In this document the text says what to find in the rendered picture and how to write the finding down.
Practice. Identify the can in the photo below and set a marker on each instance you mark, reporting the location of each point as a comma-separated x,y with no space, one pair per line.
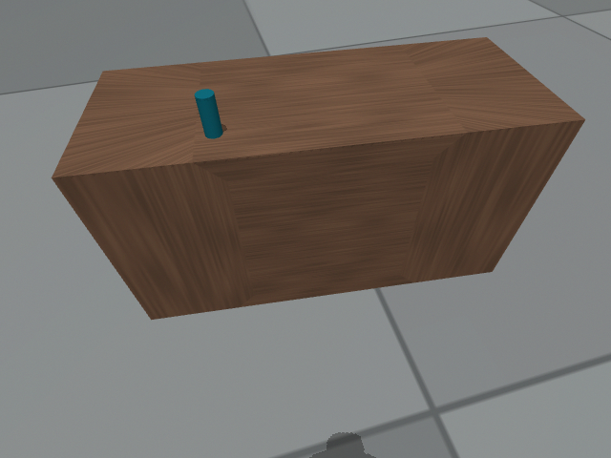
209,114

